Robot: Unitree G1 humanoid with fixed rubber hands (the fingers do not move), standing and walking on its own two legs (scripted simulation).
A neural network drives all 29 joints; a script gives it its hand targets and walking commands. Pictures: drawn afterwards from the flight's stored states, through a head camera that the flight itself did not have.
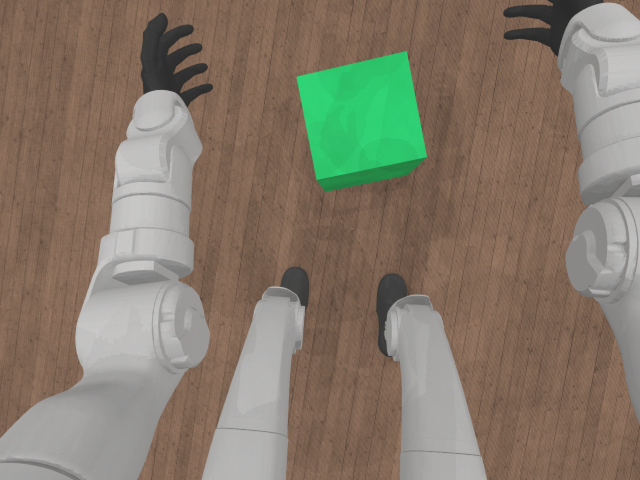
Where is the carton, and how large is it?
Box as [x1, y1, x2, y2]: [297, 51, 426, 191]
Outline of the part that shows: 406,51 297,76 316,179 325,191 405,175 426,157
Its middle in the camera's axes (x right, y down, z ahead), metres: +0.09 -0.23 +0.85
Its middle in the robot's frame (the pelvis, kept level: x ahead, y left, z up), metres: +0.56 +0.01 -0.54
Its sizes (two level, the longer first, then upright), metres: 0.210 0.200 0.250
